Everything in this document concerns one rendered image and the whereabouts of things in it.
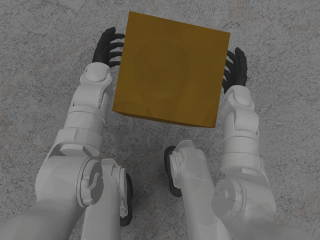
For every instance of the robot right upper arm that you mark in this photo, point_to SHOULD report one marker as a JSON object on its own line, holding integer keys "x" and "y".
{"x": 248, "y": 209}

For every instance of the robot left upper arm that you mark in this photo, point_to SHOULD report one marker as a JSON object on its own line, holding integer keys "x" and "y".
{"x": 65, "y": 187}

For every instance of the robot left forearm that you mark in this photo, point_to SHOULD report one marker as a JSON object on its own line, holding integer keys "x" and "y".
{"x": 81, "y": 135}

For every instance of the carton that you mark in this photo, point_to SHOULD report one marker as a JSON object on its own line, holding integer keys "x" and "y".
{"x": 170, "y": 71}

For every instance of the robot right forearm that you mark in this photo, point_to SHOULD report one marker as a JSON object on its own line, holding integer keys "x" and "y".
{"x": 241, "y": 139}

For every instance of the left robot foot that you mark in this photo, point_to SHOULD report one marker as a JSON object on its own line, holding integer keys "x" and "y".
{"x": 125, "y": 220}

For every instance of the robot left shin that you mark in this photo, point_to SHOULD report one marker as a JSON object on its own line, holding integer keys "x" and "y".
{"x": 123, "y": 204}

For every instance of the right robot hand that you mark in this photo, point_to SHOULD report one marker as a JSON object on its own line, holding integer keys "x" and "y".
{"x": 238, "y": 70}

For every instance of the left robot hand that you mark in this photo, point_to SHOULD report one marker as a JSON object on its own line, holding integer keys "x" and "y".
{"x": 102, "y": 52}

